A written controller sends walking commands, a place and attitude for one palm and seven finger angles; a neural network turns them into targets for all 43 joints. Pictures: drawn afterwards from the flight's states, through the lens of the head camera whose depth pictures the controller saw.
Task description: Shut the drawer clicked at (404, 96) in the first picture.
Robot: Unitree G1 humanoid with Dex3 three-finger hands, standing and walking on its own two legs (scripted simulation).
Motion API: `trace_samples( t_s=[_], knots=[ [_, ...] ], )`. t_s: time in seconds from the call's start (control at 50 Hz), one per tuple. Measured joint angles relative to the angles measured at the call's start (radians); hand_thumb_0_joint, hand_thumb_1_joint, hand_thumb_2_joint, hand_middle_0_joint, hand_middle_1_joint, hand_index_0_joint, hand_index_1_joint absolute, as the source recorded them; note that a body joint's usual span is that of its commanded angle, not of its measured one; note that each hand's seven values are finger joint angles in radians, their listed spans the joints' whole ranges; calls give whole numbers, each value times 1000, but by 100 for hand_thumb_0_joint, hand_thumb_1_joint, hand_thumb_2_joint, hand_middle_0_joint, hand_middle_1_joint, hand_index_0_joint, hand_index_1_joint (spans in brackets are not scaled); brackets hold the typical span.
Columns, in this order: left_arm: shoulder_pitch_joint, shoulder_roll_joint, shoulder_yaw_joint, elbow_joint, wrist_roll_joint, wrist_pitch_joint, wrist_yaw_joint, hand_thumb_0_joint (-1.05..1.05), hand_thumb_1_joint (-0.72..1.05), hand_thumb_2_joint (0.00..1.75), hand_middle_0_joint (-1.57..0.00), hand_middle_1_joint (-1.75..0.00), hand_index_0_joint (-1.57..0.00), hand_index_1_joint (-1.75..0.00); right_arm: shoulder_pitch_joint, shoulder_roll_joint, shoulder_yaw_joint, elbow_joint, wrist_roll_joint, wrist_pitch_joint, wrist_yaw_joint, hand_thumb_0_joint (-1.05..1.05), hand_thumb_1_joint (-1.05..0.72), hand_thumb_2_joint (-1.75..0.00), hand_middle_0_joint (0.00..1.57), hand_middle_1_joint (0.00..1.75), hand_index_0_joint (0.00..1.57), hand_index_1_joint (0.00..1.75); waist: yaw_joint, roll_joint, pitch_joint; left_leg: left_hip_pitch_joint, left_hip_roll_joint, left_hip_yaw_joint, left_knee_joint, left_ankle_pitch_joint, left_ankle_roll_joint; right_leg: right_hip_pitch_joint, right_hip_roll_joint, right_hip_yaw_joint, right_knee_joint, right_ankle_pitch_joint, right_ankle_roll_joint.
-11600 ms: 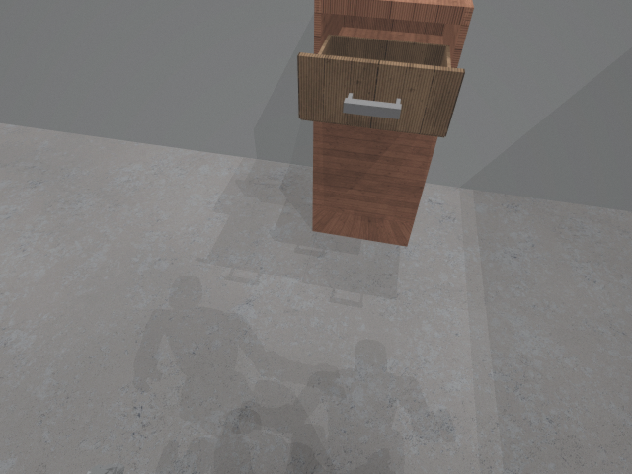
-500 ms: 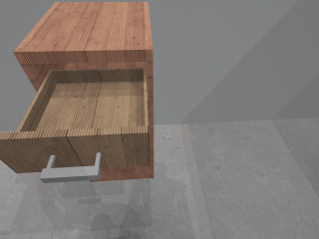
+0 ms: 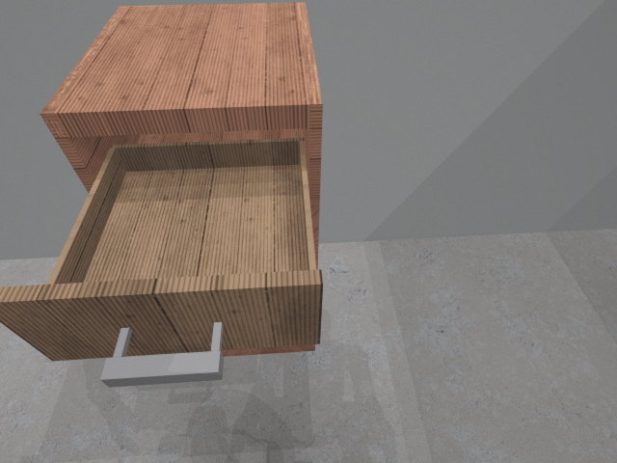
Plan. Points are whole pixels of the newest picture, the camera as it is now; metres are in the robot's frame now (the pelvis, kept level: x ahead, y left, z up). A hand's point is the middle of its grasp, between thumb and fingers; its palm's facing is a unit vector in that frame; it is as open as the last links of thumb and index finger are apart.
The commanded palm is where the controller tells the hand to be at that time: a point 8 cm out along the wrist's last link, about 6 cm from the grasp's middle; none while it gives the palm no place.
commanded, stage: shuffle to correct the standing spot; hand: left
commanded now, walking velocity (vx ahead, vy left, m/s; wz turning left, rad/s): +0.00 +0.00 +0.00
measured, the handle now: (168, 350) +0.24 +0.19 +0.04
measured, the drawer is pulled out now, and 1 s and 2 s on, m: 0.30 0.30 0.30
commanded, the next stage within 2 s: come to a stop and stand still in 0.28 s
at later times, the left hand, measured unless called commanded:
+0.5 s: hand out of the picture +0.01 +0.14 -0.17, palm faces +0.08 -0.95 -0.29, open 7.4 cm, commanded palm none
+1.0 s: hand out of the picture -0.11 +0.13 -0.18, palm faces +0.18 -0.96 -0.20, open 7.4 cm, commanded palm none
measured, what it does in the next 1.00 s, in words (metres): steps on the spot: right foot, then left foot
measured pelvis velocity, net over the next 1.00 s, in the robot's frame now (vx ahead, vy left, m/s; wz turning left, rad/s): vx -0.06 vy -0.05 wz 0.10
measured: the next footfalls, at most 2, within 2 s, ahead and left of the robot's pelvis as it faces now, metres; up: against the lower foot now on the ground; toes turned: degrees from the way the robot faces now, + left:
right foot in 0.48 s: +0.02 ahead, -0.17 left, +0.00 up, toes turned -1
left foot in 0.98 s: -0.02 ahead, +0.06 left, +0.00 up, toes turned +9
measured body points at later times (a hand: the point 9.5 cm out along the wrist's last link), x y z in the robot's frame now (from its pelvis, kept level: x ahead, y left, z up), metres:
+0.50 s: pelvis -0.03 -0.06 -0.01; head +0.01 -0.08 +0.43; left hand +0.01 +0.19 -0.15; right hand +0.03 -0.29 -0.18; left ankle +0.01 +0.07 -0.74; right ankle -0.02 -0.17 -0.74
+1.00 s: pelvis -0.06 -0.05 +0.00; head -0.05 -0.03 +0.44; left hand -0.12 +0.18 -0.17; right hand +0.04 -0.28 -0.14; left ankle -0.06 +0.05 -0.74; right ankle -0.02 -0.17 -0.74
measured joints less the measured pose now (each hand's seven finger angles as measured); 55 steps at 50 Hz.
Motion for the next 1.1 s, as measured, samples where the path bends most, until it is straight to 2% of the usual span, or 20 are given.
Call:
trace_samples(
  t_s=[0.22,0.26,0.3,0.34,0.38,0.42,0.48,0.52,0.56,0.62,0.68,0.82,0.94,0.98,1.0,1.06,1.1],
  knots=[
    [-8,0,3,-2,2,27,2,0,91,89,-20,-30,-20,-30,-37,7,-11,4,6,8,-13,1,-93,-90,20,30,20,30,2,-33,23,12,-4,4,21,-25,-2,1,-7,6,44,-37,1],
    [-18,11,10,-19,4,37,2,0,91,89,-20,-30,-20,-30,-46,9,-18,-11,5,11,-17,1,-93,-90,20,30,20,30,0,-41,34,0,-6,4,29,-24,-3,-30,-8,18,95,-58,-7],
    [-35,22,19,-37,7,49,2,0,91,89,-20,-30,-20,-30,-55,11,-26,-27,2,15,-20,1,-92,-90,20,30,20,30,-4,-41,45,-15,-5,-2,37,-17,-5,-77,-1,34,201,-131,-12],
    [-55,30,28,-56,9,60,2,0,91,89,-20,-30,-20,-30,-63,9,-34,-41,-1,22,-22,1,-92,-90,20,30,20,30,-9,-30,55,-33,4,-15,42,-7,-10,-125,14,47,310,-188,-14],
    [-72,36,36,-78,7,66,2,0,91,89,-20,-30,-20,-30,-72,1,-41,-51,-6,33,-20,1,-92,-90,20,30,20,30,-11,-11,60,-52,18,-32,48,4,-22,-153,26,54,355,-201,-14],
    [-84,40,41,-100,5,64,1,0,91,89,-20,-29,-20,-30,-83,-9,-49,-59,-10,44,-16,1,-92,-90,20,30,21,30,-10,6,62,-72,32,-48,58,13,-38,-149,30,58,313,-172,-14],
    [-79,51,43,-128,7,39,1,0,91,89,-20,-29,-20,-30,-89,-23,-56,-73,-6,56,-4,1,-91,-90,20,30,21,30,-1,8,46,-123,40,-61,122,-1,-65,-90,19,67,126,-49,-17],
    [-82,44,35,-122,11,27,4,0,91,89,-20,-29,-20,-30,-101,-35,-65,-78,-1,70,2,1,-91,-90,20,30,20,30,2,20,45,-168,34,-98,239,-146,-73,-103,30,54,154,-63,-34],
    [-72,33,25,-122,12,24,2,0,91,89,-20,-29,-20,-30,-103,-44,-70,-81,-2,82,10,1,-91,-90,20,30,20,30,1,23,33,-209,16,-124,384,-212,-77,-96,30,40,147,-58,-48],
    [-49,19,18,-118,10,14,0,0,91,89,-20,-29,-20,-30,-106,-51,-70,-77,-5,83,24,1,-91,-90,20,30,20,30,10,8,15,-238,9,-121,548,-173,-93,-69,30,37,95,-24,-57],
    [-28,22,20,-111,10,7,0,0,92,89,-20,-30,-20,-30,-100,-52,-66,-78,-5,82,33,1,-91,-90,19,30,20,30,16,-11,1,-237,18,-110,598,-130,-109,-44,30,27,43,7,-64],
    [12,31,22,-92,13,3,-7,0,91,89,-20,-30,-20,-30,-100,-57,-58,-73,-4,90,40,1,-91,-90,19,30,20,30,47,-35,-3,-191,43,-89,467,-111,-117,-15,26,6,-38,60,-63],
    [51,55,31,-55,18,22,-8,0,90,89,-20,-30,-20,-30,-102,-37,-46,-77,3,69,38,1,-91,-90,19,30,20,30,66,-53,-8,-80,42,-71,187,-96,-93,-32,20,8,-29,66,-39],
    [65,60,33,-41,15,32,-6,0,90,89,-20,-30,-20,-30,-91,-30,-38,-81,6,49,32,1,-91,-90,19,30,20,30,58,-43,-17,-11,49,-68,52,-48,-85,-54,29,5,16,45,-25],
    [63,67,35,-30,12,39,-6,0,90,89,-20,-30,-20,-30,-91,-16,-36,-75,5,41,27,1,-91,-90,19,30,20,30,52,-56,-11,-5,38,-61,43,-21,-71,-64,20,13,48,25,-21],
    [65,70,36,-16,11,52,-3,0,90,89,-20,-30,-20,-30,-63,11,-28,-69,0,37,13,0,-92,-90,20,30,20,30,43,-71,-13,11,19,-41,43,-25,-28,-92,18,43,151,-138,-26],
    [61,60,31,-10,13,53,-7,0,90,89,-20,-30,-20,-30,-44,7,-26,-58,0,36,3,0,-94,-90,20,30,20,30,33,-59,-20,25,9,-35,16,-19,-12,-116,19,53,243,-154,-27]
  ],
)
